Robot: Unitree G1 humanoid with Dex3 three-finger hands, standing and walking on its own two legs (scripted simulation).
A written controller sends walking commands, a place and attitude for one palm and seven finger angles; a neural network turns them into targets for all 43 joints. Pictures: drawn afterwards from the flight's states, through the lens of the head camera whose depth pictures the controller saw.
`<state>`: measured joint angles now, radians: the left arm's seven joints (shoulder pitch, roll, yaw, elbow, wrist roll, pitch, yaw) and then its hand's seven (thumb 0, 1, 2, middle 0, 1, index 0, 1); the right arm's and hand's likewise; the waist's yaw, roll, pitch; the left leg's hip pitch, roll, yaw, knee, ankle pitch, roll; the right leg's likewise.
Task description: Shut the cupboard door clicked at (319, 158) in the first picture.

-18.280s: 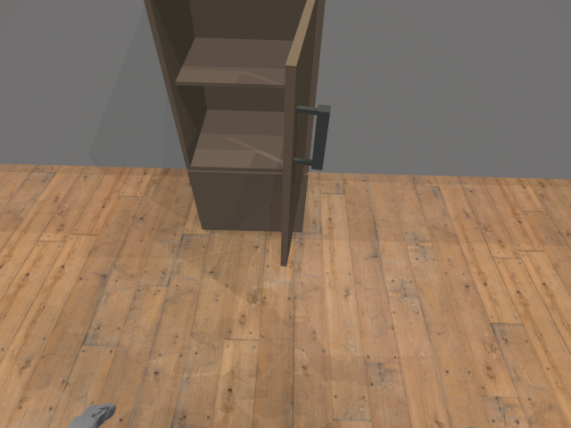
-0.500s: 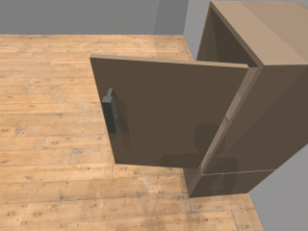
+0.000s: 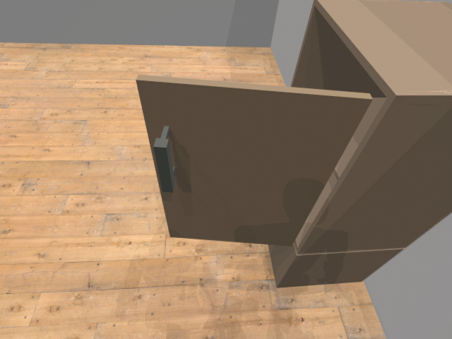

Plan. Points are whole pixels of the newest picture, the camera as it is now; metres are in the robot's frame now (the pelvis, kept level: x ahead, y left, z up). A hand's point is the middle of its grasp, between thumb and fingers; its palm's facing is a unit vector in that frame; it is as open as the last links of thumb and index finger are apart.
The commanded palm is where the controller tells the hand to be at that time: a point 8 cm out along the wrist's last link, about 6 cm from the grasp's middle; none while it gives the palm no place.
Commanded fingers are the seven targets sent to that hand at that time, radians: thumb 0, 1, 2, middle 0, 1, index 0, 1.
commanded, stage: raise the hand and make a fist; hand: left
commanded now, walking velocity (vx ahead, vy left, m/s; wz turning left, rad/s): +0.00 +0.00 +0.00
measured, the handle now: (167, 160) +0.45 +0.15 +0.04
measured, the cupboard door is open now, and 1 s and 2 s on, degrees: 82 82 82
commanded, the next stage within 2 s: bring the fist close to the handle in 1.88 s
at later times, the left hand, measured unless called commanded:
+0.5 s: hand out of the picture +0.12 +0.20 -0.04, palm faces +0.18 -0.98 -0.05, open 5.6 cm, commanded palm +0.11 +0.24 -0.03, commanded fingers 0.00 0.90 0.90 -0.69 -0.84 -0.69 -0.84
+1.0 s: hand (118, 303) +0.18 +0.19 -0.01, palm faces -0.01 -1.00 -0.02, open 3.5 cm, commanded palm +0.15 +0.25 +0.01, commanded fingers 0.00 0.90 0.90 -1.15 -1.34 -1.15 -1.34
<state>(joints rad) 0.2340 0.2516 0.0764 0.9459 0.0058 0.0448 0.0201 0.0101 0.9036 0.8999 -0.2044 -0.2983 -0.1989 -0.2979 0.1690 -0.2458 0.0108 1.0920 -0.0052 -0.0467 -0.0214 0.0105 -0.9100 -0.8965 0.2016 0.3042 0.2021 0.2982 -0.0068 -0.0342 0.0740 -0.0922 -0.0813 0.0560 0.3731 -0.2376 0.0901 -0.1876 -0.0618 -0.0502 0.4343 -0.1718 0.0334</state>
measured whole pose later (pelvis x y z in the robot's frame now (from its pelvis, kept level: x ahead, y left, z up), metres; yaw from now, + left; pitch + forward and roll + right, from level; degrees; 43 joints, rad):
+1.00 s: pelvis -0.01 -0.01 -0.07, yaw +3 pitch +11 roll -3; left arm 0.45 0.26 0.17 -0.06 -0.32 -0.34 -0.34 0.02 0.90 0.90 -0.98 -1.15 -0.97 -1.15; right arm 0.27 -0.27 0.02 0.54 0.04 -0.28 -0.06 0.02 -0.91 -0.90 0.20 0.30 0.20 0.30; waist 0.01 0.04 -0.10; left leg -0.71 -0.06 0.00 1.05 -0.53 0.08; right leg -0.76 0.03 -0.09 0.97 -0.41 -0.04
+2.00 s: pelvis +0.00 -0.01 -0.04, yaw +3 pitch +6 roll -2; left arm 0.36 0.26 0.15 -0.09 -0.27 -0.19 -0.25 0.02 0.90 0.90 -1.30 -1.50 -1.29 -1.50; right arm 0.27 -0.25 0.05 0.53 0.04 -0.23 -0.05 0.02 -0.91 -0.90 0.20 0.30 0.20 0.30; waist 0.00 0.05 -0.08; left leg -0.49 -0.06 0.00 0.85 -0.46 0.07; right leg -0.55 0.03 -0.08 0.79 -0.36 -0.04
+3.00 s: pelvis +0.01 -0.02 -0.04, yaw +2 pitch +8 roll +0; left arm -0.17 0.17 0.07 0.33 -0.19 -0.21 -0.10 0.02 0.90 0.90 -1.30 -1.50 -1.30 -1.50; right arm 0.27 -0.24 0.04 0.58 0.04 -0.13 -0.03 0.02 -0.91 -0.90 0.20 0.30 0.20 0.30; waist -0.02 0.04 -0.07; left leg -0.49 -0.06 0.02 0.80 -0.44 0.06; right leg -0.57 0.03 -0.06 0.78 -0.35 -0.05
